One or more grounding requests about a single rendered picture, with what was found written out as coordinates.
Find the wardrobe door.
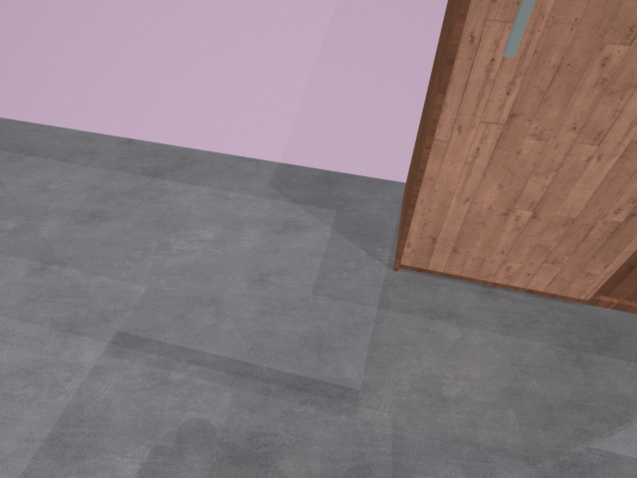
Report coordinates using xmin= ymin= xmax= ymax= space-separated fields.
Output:
xmin=401 ymin=0 xmax=637 ymax=301
xmin=594 ymin=250 xmax=637 ymax=302

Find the handle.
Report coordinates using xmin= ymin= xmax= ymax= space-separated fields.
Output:
xmin=504 ymin=0 xmax=536 ymax=58

